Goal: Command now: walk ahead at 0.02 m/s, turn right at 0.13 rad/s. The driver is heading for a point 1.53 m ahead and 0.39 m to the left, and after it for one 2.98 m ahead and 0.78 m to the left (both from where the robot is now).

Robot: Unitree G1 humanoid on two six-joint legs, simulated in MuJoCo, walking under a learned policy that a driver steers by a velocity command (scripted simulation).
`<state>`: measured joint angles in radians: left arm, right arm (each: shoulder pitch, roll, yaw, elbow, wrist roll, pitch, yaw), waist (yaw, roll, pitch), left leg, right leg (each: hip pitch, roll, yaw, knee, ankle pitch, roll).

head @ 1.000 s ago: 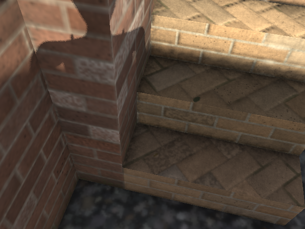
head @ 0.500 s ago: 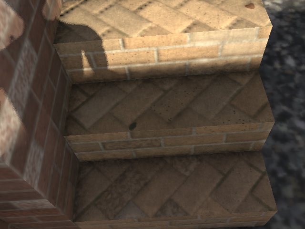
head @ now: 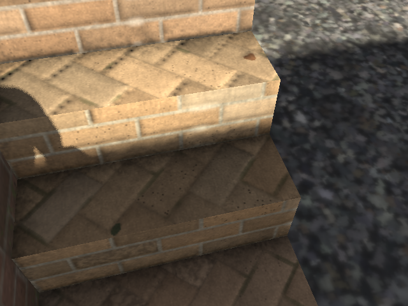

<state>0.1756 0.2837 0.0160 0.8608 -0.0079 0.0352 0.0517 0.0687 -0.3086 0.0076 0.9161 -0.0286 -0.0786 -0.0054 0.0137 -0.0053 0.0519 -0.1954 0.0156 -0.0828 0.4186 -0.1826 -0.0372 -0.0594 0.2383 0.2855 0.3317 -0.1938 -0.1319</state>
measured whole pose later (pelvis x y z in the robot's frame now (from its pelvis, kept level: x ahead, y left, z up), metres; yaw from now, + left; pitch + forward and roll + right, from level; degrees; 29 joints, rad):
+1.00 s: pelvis +0.01 +0.01 +0.00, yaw +2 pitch -1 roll +0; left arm 0.21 0.30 0.01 0.92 -0.01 0.02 0.04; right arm 0.11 -0.31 0.03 0.97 -0.03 -0.09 0.01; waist -0.01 0.00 0.03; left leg -0.17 -0.01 -0.09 0.36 -0.18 -0.02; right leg -0.04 0.19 0.25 0.28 -0.19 -0.12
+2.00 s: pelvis +0.01 +0.00 +0.00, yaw +1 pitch +0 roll +0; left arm 0.26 0.31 0.02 0.94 -0.01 0.04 0.05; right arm 0.15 -0.31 0.04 0.99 -0.02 -0.09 -0.01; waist -0.01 0.00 0.03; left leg -0.18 0.01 -0.09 0.38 -0.20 -0.04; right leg -0.04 0.21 0.24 0.27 -0.19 -0.14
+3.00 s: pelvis +0.05 +0.00 +0.00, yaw +0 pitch +1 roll +0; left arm 0.18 0.32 -0.02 0.88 0.01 0.01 0.04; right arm 0.07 -0.30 0.05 0.90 -0.01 -0.11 0.00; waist 0.02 -0.02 -0.03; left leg -0.10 0.02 -0.07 0.32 -0.23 -0.04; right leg 0.08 0.19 0.27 0.13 -0.16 -0.15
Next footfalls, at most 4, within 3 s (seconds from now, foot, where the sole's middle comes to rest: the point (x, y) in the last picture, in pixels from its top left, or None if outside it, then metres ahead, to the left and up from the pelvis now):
none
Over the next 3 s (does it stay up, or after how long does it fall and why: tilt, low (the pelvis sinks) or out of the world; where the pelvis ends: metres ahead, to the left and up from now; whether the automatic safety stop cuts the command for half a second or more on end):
stays up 0.05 0.00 0.00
